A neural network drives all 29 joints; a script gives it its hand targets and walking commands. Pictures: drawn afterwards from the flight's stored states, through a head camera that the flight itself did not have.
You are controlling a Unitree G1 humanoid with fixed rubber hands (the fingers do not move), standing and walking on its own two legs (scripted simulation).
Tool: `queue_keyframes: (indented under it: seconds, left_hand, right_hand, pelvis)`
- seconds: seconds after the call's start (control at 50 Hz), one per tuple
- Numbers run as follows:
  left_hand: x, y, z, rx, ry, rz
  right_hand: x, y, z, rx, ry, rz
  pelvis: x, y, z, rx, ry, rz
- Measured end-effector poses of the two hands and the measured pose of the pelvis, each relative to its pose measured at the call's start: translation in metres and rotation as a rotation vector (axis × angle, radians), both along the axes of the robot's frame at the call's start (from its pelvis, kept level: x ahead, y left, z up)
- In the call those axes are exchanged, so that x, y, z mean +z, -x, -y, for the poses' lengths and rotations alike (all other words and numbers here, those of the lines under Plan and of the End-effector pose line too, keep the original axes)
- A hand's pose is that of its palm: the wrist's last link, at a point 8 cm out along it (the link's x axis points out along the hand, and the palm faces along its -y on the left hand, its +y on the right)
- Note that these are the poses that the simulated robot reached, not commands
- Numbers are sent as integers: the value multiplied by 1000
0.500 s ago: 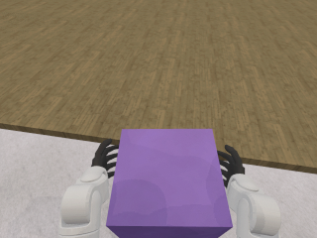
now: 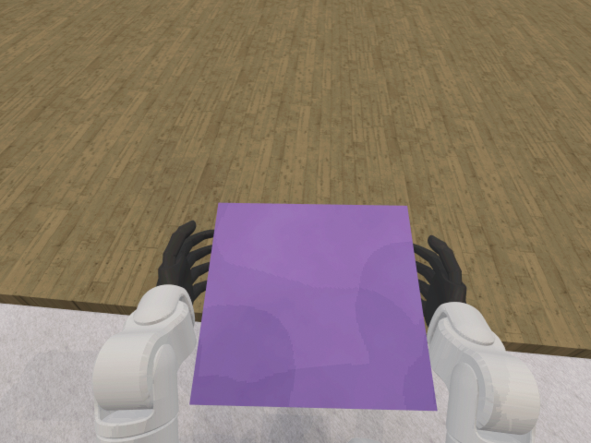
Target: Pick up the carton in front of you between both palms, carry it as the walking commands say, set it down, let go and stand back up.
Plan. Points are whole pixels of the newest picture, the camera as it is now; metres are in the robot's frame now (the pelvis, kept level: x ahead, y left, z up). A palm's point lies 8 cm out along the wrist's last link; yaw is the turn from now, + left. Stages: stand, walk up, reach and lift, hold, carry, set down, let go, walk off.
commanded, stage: carry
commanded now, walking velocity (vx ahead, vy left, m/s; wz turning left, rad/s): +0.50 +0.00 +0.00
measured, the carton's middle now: (308, 320) +0.25 -0.01 +0.05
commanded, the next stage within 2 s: none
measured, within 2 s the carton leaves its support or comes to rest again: neither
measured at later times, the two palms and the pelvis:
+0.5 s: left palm (217, 133) +0.60 +0.15 +0.08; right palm (378, 136) +0.62 -0.15 +0.08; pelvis +0.25 -0.02 -0.02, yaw +3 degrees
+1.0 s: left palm (204, 97) +0.67 +0.19 +0.11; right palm (363, 102) +0.68 -0.12 +0.11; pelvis +0.35 +0.01 +0.00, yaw +2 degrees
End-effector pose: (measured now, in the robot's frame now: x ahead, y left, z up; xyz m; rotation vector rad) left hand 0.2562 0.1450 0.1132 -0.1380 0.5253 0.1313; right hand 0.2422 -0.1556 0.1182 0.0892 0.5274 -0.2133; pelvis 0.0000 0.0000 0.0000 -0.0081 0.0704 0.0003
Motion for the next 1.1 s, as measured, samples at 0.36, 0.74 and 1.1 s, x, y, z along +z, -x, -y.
queue_keyframes:
  seconds: [0.36, 0.74, 1.1]
  left_hand:
    - [-5, -287, -7, 156, -64, -33]
    - [-7, -401, -23, 140, 15, -6]
    - [-4, -421, -47, 143, -16, -60]
  right_hand:
    - [-24, -321, 0, 45, -49, -37]
    - [-12, -427, -18, 20, -57, -4]
    - [-7, -442, -40, 7, -33, -54]
  pelvis:
    - [-30, -209, 22, 45, 2, 16]
    - [-7, -312, 4, 43, 1, -34]
    - [3, -353, -19, 46, 20, -4]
